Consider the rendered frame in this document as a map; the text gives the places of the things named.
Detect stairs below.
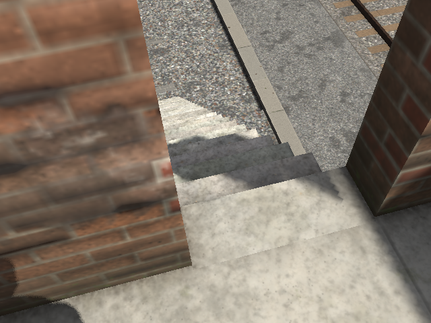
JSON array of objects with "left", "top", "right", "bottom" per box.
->
[{"left": 158, "top": 96, "right": 322, "bottom": 207}]

